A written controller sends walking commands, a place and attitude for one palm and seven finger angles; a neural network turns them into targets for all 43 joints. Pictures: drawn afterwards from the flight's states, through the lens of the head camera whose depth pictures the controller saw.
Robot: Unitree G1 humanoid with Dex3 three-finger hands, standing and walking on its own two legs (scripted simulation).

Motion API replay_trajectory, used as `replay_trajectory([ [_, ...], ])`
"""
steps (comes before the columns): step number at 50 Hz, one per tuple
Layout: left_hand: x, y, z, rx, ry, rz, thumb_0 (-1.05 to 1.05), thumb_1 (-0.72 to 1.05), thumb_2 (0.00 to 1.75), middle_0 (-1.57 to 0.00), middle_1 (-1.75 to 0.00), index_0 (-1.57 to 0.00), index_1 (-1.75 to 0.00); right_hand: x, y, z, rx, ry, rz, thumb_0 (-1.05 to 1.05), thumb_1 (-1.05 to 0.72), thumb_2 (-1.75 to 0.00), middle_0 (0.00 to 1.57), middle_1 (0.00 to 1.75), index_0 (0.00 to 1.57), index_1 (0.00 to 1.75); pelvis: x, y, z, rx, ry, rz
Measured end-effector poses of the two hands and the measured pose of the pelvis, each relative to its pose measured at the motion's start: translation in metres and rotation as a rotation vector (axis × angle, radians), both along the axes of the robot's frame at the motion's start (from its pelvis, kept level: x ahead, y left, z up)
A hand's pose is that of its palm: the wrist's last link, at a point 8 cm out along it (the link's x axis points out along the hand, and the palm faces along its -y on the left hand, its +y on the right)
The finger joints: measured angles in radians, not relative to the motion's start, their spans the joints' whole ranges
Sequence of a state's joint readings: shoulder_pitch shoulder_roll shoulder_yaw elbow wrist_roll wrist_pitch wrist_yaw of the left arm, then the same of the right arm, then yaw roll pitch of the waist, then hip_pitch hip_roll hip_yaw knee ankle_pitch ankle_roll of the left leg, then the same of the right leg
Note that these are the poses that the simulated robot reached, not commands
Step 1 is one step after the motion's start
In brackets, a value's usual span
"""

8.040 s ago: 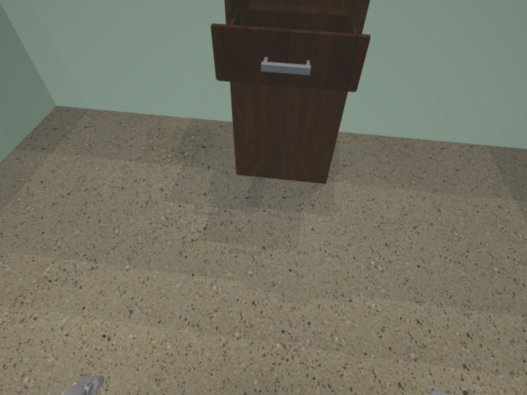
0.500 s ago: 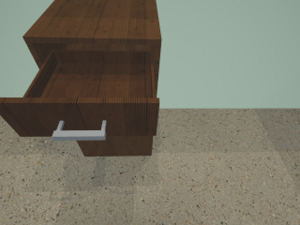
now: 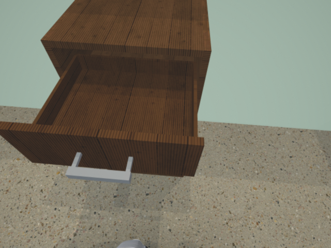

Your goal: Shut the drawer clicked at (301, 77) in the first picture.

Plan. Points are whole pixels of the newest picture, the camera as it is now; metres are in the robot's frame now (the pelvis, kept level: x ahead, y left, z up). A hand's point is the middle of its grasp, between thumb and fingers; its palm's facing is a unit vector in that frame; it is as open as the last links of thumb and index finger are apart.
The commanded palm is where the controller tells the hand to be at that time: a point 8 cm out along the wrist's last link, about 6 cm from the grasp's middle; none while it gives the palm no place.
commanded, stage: come to a stop and stand still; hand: left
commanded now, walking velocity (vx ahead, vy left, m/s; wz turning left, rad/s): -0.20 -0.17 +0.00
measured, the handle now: (101, 166) +0.27 +0.18 +0.04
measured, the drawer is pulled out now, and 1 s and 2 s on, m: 0.29 0.29 0.29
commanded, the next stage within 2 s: look again from close up in 0.64 s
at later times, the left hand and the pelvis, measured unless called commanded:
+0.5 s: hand out of the picture +0.00 +0.15 -0.17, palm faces -0.01 -0.98 -0.21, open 7.3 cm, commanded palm none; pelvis -0.03 -0.02 +0.00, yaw -2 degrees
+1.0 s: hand out of the picture +0.00 +0.18 -0.16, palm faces -0.01 -0.97 -0.24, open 7.3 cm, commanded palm none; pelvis -0.04 -0.01 +0.01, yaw -2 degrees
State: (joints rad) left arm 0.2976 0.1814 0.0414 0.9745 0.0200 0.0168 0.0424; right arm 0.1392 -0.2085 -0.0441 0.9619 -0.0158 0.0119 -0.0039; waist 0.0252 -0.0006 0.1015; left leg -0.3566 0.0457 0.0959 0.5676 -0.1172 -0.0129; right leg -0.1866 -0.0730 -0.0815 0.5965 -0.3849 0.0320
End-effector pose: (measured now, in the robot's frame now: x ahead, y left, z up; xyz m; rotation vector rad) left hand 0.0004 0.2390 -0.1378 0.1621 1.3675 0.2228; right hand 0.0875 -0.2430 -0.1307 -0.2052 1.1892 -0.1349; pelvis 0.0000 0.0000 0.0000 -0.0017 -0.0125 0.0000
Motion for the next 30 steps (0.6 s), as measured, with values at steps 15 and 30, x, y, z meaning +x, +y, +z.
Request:
replay_trajectory([
  [15,0.005,-0.001,0.007,0.026,-0.058,-0.049,0.01,0.91,0.90,-0.20,-0.30,-0.20,-0.30,0.008,0.011,-0.002,0.055,-0.076,-0.001,0.00,-0.91,-0.89,0.20,0.30,0.21,0.30,-0.023,-0.010,-0.001,0.008,0.016,-0.033],
  [30,-0.002,-0.035,0.003,-0.046,-0.044,-0.073,0.01,0.93,0.90,-0.20,-0.30,-0.21,-0.30,-0.132,-0.007,-0.002,0.030,0.226,-0.113,0.01,-0.91,-0.89,0.20,0.30,0.20,0.30,-0.035,-0.022,0.010,0.004,0.008,-0.035],
])
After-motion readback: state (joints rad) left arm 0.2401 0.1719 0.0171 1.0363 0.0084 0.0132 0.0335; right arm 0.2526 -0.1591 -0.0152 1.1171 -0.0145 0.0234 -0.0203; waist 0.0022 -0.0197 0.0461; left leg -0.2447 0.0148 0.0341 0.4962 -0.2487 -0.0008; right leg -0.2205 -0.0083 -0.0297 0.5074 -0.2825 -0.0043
